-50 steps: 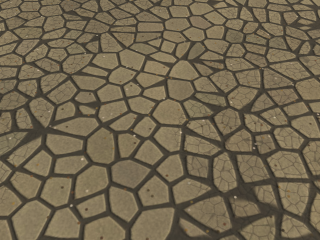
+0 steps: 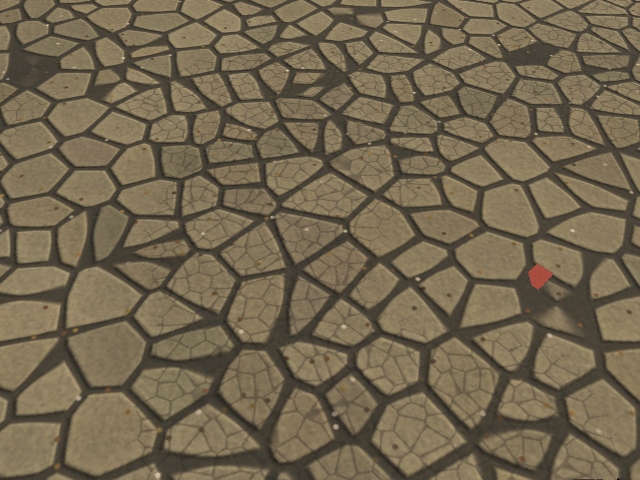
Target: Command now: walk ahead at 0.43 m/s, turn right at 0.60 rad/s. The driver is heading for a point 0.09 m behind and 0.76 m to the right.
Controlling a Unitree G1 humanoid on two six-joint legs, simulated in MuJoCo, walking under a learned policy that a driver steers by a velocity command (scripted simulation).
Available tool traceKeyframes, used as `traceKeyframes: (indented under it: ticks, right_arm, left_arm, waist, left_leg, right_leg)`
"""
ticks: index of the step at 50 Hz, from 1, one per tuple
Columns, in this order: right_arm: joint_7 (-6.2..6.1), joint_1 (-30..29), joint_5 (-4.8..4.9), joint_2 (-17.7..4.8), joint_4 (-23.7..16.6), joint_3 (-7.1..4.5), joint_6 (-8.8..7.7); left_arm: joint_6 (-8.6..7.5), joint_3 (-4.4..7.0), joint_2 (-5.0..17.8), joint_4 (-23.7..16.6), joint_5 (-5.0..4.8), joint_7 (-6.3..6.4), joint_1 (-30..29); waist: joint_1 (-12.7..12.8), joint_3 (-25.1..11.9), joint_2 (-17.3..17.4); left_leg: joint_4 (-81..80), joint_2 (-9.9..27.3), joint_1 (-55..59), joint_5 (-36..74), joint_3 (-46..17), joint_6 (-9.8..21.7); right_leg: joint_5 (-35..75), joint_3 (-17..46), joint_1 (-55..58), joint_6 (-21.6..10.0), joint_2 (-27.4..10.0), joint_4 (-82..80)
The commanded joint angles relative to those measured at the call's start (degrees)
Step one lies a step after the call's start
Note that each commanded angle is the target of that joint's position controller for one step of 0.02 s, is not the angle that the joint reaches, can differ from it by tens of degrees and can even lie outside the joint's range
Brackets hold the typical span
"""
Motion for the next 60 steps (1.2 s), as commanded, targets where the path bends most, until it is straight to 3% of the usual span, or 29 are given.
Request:
traceKeyframes:
  ticks: [1, 2, 5, 9, 13, 17, 20, 21, 22, 23, 24, 25, 26, 27, 29, 31, 34, 38, 44, 47, 49, 50, 51, 52, 53, 54, 55, 57, 60]
  right_arm:
    - [-0.59, 12.6, -0.03, -10.7, 0.2, -3.85, -0.03]
    - [-0.14, 10.3, 0.41, -7.6, 0.1, -3.12, -0.2]
    - [0.08, 9.9, 0.48, -6.0, 1.2, -2.54, -1.25]
    - [0.83, 13.6, 0.97, -6.1, 3.4, -2.78, -2.38]
    - [1.04, 15.4, 0.88, -6.0, 5.3, -2.8, -2.35]
    - [0.62, 17.6, 0.95, -7.7, 7.5, -3.23, -2.25]
    - [0.06, 18.9, 0.95, -9.6, 9.1, -3.47, -1.4]
    - [-0.16, 19.2, 0.91, -10.6, 9.5, -3.57, -0.97]
    - [-0.37, 19.0, 1.12, -11.1, 9.4, -3.51, -0.55]
    - [-0.31, 18.4, 0.93, -10.7, 8.3, -3.24, -0.47]
    - [1.06, 20.7, 1.27, -3.8, 4.0, -1.61, -0.7]
    - [1.04, 14.8, 0.69, -8.5, 1.9, -2.75, -0.9]
    - [1.26, 9.8, 0.99, -8.7, 0.3, -2.78, -1.22]
    - [1.28, 9.8, 1.18, -7.2, 0.6, -1.99, -1.87]
    - [1.34, 12.1, -0.28, -6.9, 1.7, -1.94, -0.74]
    - [1.84, 13.9, -1.15, -6.3, 2.4, -1.95, 1.14]
    - [2.18, 9.0, -0.95, -5.0, 1.1, -1.76, 1.97]
    - [2.17, -0.9, -0.66, -5.0, -1.6, -1.73, 1.87]
    - [2.73, -10.9, 0.08, -5.0, -5.0, -1.16, 0.79]
    - [2.37, -7.2, 0.4, -6.3, -4.6, -1.47, 0.15]
    - [1.1, 4.8, 0.36, -8.8, -0.9, -2.68, -0.62]
    - [0.16, 13.3, -0.51, -12.0, 0.2, -3.61, -1.32]
    - [-0.63, 18.0, -1.79, -16.6, -0.1, -4.6, -1.17]
    - [-0.33, 14.8, -0.73, -16.1, -0.1, -4.84, -0.44]
    - [-0.04, 10.3, -0.24, -10.5, -0.9, -3.77, -0.15]
    - [0.29, 8.0, 0.11, -6.8, -0.6, -2.84, -0.25]
    - [0.39, 7.0, -0.03, -5.5, -0.1, -2.4, -0.4]
    - [0.52, 8.5, 0.36, -5.5, 1.8, -2.35, -1.32]
    - [1.25, 10.7, 1.12, -5.9, 3.7, -2.68, -2.82]
  left_arm:
    - [-0.88, 0.75, 6.5, -5.8, 1.45, 0.0, -4.2]
    - [-0.66, 0.63, 5.8, -5.2, 1.51, -0.79, -6.0]
    - [0.41, 0.32, 4.3, -4.5, 1.49, -2.52, -6.9]
    - [0.84, -0.3, 2.9, -6.8, 1.4, -3.33, -12.5]
    - [0.85, -1.41, 1.1, -9.5, 1.25, -4.19, -19.9]
    - [0.74, -2.37, 0.3, -12.0, 1.35, -5.05, -26.5]
    - [0.77, -2.01, 1.4, -11.9, 1.85, -4.22, -24.6]
    - [0.6, -1.54, 2.3, -10.9, 2.01, -3.8, -20.6]
    - [0.14, -0.72, 3.7, -8.7, 2.29, -3.26, -12.8]
    - [-0.12, 0.73, 6.8, -5.6, 2.77, -2.29, -3.0]
    - [0.17, 2.35, 13.3, -6.1, 2.21, -1.27, -2.1]
    - [0.77, 2.62, 13.8, -7.7, 0.16, -0.76, -0.3]
    - [0.92, 2.48, 12.5, -5.9, -0.17, -0.12, -1.7]
    - [0.62, 1.77, 9.8, -4.9, -0.47, 0.26, -3.8]
    - [-0.21, 0.68, 6.7, -4.9, -0.6, 0.56, -8.2]
    - [-1.2, 0.24, 5.8, -5.0, -0.77, 0.17, -9.1]
    - [-1.72, 0.72, 7.1, -3.6, -0.58, -0.12, -6.5]
    - [-1.89, 0.85, 7.1, -1.9, -0.72, -0.15, -1.2]
    - [-1.98, 1.09, 8.0, -0.1, -0.14, 0.75, 4.7]
    - [-1.85, 1.35, 9.3, -0.5, 0.01, 1.39, 2.1]
    - [-2.24, 1.38, 10.0, -0.8, -0.27, 0.81, -0.9]
    - [-2.75, 0.7, 7.7, -1.5, -0.84, 0.16, -1.0]
    - [-2.94, -0.59, 1.8, -3.3, -2.17, 0.26, 2.3]
    - [-2.53, -0.32, 5.3, -3.5, -0.48, 0.56, 4.9]
    - [-1.66, 0.04, 6.8, -1.8, 0.61, 0.66, 2.7]
    - [-1.28, -0.08, 6.3, -1.7, 0.88, 0.0, -1.0]
    - [-0.87, -0.17, 5.2, -1.8, 0.84, -0.54, -2.4]
    - [0.38, -0.39, 4.1, -1.7, 1.38, -1.53, -3.0]
    - [1.17, -0.76, 3.0, -3.4, 1.29, -2.53, -7.0]
  waist:
    - [-5.4, 2.0, 7.9]
    - [-4.7, 5.5, 4.7]
    - [-3.9, 4.7, 9.1]
    - [-4.3, 3.3, 7.9]
    - [-5.4, 5.2, 7.6]
    - [-6.5, 7.1, 7.4]
    - [-4.8, 4.6, 8.0]
    - [-2.9, 1.6, 8.4]
    - [0.7, -3.1, 7.7]
    - [5.1, -8.7, 4.2]
    - [1.8, -15.6, -11.0]
    - [4.6, -19.7, -6.8]
    - [3.8, -11.2, -2.7]
    - [1.2, -4.5, -0.7]
    - [-4.0, 0.2, 0.8]
    - [-5.7, -0.4, 0.2]
    - [-4.7, 1.6, 0.0]
    - [-1.1, 4.1, -1.1]
    - [2.5, 4.4, -1.7]
    - [-0.4, 3.8, -3.1]
    - [-6.4, -1.4, -1.1]
    - [-10.0, -8.0, 3.0]
    - [-9.4, -15.1, 13.7]
    - [-5.8, -15.7, 18.3]
    - [-4.5, -7.0, 9.1]
    - [-4.5, -1.4, 3.7]
    - [-3.7, 1.1, 4.2]
    - [-2.9, 2.6, 7.1]
    - [-2.7, 2.6, 7.2]
  left_leg:
    - [-18.1, 24.9, 22.9, -27.6, -35.6, 10.5]
    - [-18.7, 21.3, 18.4, -21.7, -27.3, 9.1]
    - [-19.9, 15.2, 16.4, -0.3, -12.0, 6.3]
    - [-19.3, 15.5, 18.8, 17.3, -3.6, 6.9]
    - [-20.0, 14.6, 18.7, 21.6, 3.2, 6.4]
    - [-19.9, 15.8, 19.8, 24.5, 7.5, 5.5]
    - [-11.0, 16.6, 23.3, 47.0, 11.4, 4.4]
    - [-3.7, 16.8, 24.0, 54.8, 12.5, 4.2]
    - [7.1, 16.6, 20.8, 54.3, 13.7, 3.6]
    - [22.2, 15.3, 10.8, 41.6, 14.4, 2.3]
    - [43.3, 7.3, -13.0, -8.7, 14.1, -0.9]
    - [52.9, 1.3, -20.2, -18.9, 3.4, -1.6]
    - [51.8, 4.9, -24.7, -12.5, -0.1, -1.0]
    - [46.2, 7.0, -22.8, -8.8, 0.4, -0.8]
    - [38.5, 9.2, -15.1, -8.7, -0.1, -1.6]
    - [35.2, 9.1, -11.7, -8.8, 0.6, -2.7]
    - [29.0, 8.8, -14.2, -2.8, 1.6, -3.9]
    - [19.0, 8.1, -19.8, 6.6, 0.8, -4.4]
    - [8.1, 4.3, -19.6, 9.0, 0.7, -3.2]
    - [2.0, 2.2, -8.6, 5.4, 0.1, -1.4]
    - [-2.7, 0.1, 10.2, 3.2, 1.3, 0.9]
    - [-4.5, 7.9, 23.8, -3.0, -6.0, 3.2]
    - [-8.5, 24.0, 37.8, -12.6, -27.7, 7.2]
    - [-13.6, 28.1, 34.5, -15.1, -44.4, 11.0]
    - [-14.2, 26.1, 26.4, -18.0, -37.2, 10.7]
    - [-15.3, 22.8, 19.7, -14.2, -27.9, 9.8]
    - [-16.8, 19.9, 15.7, -8.4, -20.7, 8.3]
    - [-18.1, 17.3, 12.3, 2.9, -12.1, 7.5]
    - [-19.5, 17.5, 13.6, 13.8, -5.5, 8.1]
  right_leg:
    - [-3.0, -4.5, -30.8, 0.3, -5.5, 22.2]
    - [1.2, -5.2, -29.4, 0.8, -7.1, 21.8]
    - [8.6, -7.8, -26.9, 2.5, -8.6, 22.7]
    - [13.4, -9.1, -30.8, 3.5, -9.6, 23.1]
    - [19.6, -12.3, -30.8, 3.6, -10.7, 12.8]
    - [20.2, -17.3, -25.1, 1.1, -10.9, 0.1]
    - [13.5, -21.1, -16.9, -2.3, -6.8, -4.6]
    - [11.3, -21.7, -11.7, -3.8, -4.6, -5.7]
    - [12.0, -20.9, -1.1, -5.6, -2.8, -8.9]
    - [9.9, -14.8, 13.6, -7.8, -5.8, -11.3]
    - [3.1, 14.3, 32.1, -14.9, -24.8, -14.0]
    - [9.1, 33.2, 32.8, -18.4, -30.3, -22.2]
    - [16.5, 22.0, 28.3, -17.1, -27.6, -22.4]
    - [24.0, 15.2, 19.5, -15.5, -25.4, -23.1]
    - [32.3, 7.2, 7.2, -12.2, -19.4, -24.9]
    - [34.7, 4.5, 2.8, -12.1, -17.0, -26.4]
    - [28.7, 4.1, -0.2, -11.8, -15.1, -29.2]
    - [25.6, 6.2, 3.6, -10.3, -14.7, -30.1]
    - [36.4, 8.9, 11.4, -9.1, -15.6, -24.4]
    - [40.9, 10.5, 9.8, -6.3, -16.0, -20.8]
    - [49.5, 8.3, 5.0, -3.5, -12.3, -8.5]
    - [40.9, 4.9, -1.4, -1.9, -8.6, 5.4]
    - [6.8, -2.7, -16.1, 0.0, -1.0, 22.5]
    - [-4.4, -5.0, -23.3, 0.0, -1.7, 30.2]
    - [0.5, -5.1, -24.8, 0.0, -5.9, 32.7]
    - [4.4, -6.3, -23.7, 0.3, -7.6, 31.1]
    - [6.1, -7.0, -22.5, 0.6, -9.2, 28.5]
    - [7.2, -8.3, -20.7, 1.2, -10.4, 26.8]
    - [10.7, -8.8, -24.1, 1.4, -11.1, 25.5]
Velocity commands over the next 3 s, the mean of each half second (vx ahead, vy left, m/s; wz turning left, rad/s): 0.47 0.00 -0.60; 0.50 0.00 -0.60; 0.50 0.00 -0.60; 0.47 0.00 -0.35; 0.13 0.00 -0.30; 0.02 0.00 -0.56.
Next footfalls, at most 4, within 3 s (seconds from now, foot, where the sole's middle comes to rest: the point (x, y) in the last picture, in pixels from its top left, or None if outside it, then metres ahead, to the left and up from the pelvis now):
0.46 right None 0.34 -0.15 -0.77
1.00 left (407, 403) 0.70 -0.14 -0.77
1.52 right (561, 398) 0.73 -0.49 -0.77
2.06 left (615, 301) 1.01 -0.68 -0.77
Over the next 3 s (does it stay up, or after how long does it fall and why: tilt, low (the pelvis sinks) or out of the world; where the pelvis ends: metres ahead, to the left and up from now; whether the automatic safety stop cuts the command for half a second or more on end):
stays up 0.88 -0.63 0.01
